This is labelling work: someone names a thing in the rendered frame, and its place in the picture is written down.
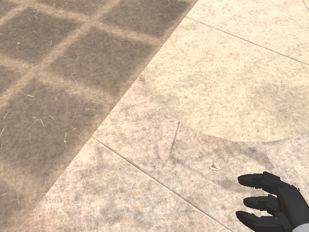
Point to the right robot hand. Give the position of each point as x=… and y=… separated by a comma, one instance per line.
x=289, y=209

